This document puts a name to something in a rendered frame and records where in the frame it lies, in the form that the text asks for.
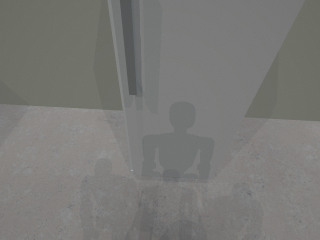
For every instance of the handle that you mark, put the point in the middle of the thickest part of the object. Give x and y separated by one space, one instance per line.
127 17

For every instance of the fridge door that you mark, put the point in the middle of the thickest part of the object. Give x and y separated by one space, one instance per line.
199 65

